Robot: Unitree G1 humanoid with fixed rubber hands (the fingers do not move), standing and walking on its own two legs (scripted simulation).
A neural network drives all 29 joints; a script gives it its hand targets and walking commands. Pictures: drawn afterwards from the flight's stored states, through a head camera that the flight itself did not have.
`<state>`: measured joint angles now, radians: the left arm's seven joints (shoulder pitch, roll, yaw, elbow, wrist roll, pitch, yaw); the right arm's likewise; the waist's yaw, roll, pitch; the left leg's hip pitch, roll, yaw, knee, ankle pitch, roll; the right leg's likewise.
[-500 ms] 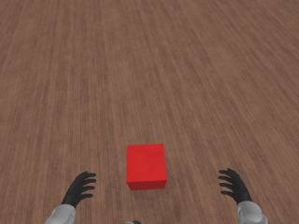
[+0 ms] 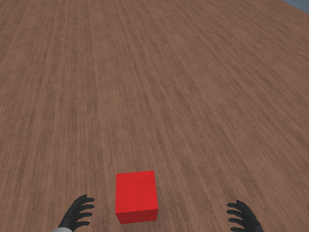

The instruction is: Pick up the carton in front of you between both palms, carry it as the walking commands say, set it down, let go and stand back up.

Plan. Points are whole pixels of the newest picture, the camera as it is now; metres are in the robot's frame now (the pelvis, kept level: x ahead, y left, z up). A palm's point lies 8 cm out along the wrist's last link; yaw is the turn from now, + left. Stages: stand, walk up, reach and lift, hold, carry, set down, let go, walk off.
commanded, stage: let go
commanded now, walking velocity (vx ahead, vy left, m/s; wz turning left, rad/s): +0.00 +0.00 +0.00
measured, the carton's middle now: (137, 197) +0.41 +0.10 -0.65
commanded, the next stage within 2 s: stand in 0.08 s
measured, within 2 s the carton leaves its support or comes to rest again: neither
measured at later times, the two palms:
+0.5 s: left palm out of the picture +0.11 +0.33 -0.11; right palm out of the picture +0.14 -0.25 -0.07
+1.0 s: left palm out of the picture +0.12 +0.32 -0.10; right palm out of the picture +0.13 -0.26 -0.09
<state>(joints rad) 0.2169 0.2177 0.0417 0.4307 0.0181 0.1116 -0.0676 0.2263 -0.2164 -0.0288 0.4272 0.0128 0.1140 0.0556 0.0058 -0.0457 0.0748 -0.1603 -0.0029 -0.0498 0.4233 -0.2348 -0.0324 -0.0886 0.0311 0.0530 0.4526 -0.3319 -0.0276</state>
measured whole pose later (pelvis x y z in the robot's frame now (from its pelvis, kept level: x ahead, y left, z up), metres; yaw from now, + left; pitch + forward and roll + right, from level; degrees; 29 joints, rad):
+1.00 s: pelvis +0.00 +0.03 +0.00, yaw +0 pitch -1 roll +0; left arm 0.20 0.36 0.02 0.79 0.03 0.00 0.03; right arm 0.12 -0.33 -0.03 0.86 -0.02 0.00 -0.02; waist -0.01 -0.03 0.03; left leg -0.20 -0.03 -0.05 0.48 -0.26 0.01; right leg -0.09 0.00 0.05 0.42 -0.32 0.01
